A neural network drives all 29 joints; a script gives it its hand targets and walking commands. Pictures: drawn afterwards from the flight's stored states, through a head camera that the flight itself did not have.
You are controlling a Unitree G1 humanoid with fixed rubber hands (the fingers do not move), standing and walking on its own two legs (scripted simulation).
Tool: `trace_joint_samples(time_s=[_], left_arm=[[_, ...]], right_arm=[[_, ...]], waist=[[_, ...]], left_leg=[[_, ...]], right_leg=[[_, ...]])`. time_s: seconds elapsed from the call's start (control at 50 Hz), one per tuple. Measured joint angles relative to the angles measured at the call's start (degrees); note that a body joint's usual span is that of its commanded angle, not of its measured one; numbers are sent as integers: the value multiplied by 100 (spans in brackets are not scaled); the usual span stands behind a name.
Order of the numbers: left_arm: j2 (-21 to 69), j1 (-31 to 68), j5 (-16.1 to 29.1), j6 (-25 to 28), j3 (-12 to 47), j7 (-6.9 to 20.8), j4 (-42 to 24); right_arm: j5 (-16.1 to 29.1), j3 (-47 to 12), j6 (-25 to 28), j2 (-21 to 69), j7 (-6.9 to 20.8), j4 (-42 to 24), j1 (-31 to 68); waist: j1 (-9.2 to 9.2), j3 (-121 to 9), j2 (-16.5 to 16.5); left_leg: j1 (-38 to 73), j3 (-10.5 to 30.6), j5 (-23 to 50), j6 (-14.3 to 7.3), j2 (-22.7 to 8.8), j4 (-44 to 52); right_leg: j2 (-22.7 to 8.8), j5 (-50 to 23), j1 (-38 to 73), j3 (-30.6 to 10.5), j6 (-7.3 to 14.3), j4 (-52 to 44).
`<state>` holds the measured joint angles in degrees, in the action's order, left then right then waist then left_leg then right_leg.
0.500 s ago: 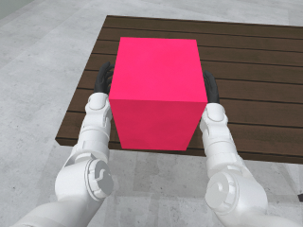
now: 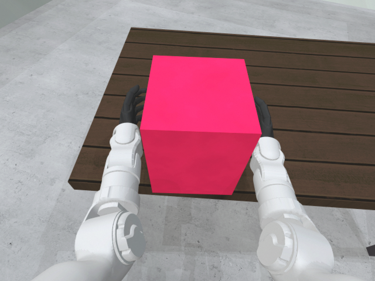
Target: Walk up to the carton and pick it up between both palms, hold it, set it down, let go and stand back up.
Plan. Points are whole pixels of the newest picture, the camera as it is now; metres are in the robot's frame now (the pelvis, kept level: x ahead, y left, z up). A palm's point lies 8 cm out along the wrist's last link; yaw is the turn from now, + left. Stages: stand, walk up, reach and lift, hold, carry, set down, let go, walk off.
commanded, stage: reach and lift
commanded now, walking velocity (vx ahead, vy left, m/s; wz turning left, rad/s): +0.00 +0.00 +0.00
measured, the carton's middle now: (195, 130) +0.42 +0.03 +0.06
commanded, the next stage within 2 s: none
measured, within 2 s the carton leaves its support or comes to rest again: leaves its support in 0.90 s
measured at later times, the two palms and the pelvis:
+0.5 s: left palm (129, 122) +0.40 +0.18 +0.09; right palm (262, 134) +0.41 -0.11 +0.08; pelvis +0.00 -0.01 +0.00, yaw +1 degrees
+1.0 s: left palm (130, 120) +0.39 +0.17 +0.11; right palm (268, 134) +0.39 -0.12 +0.10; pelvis -0.01 -0.01 +0.00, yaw +2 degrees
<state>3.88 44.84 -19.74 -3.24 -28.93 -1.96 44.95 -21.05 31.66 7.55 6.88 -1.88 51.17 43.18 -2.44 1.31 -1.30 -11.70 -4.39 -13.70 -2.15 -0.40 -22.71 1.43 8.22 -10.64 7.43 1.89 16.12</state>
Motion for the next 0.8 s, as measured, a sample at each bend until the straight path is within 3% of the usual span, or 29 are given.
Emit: trace_joint_samples(time_s=[0.54, 0.8], left_arm=[[-79, -3, 71, 30, -7, 106, 96], [-132, -79, 255, 82, 227, 16, 146]], right_arm=[[-18, -8, 88, 96, -99, -50, -92], [52, -127, 305, 34, -172, 77, -186]], waist=[[24, -95, -44], [30, -319, -73]], left_leg=[[-20, 99, 115, 44, 21, 176], [-216, 138, 149, 67, 15, 163]], right_leg=[[-8, -25, -24, 98, 46, -90], [-1, -70, -181, 139, 62, -130]])
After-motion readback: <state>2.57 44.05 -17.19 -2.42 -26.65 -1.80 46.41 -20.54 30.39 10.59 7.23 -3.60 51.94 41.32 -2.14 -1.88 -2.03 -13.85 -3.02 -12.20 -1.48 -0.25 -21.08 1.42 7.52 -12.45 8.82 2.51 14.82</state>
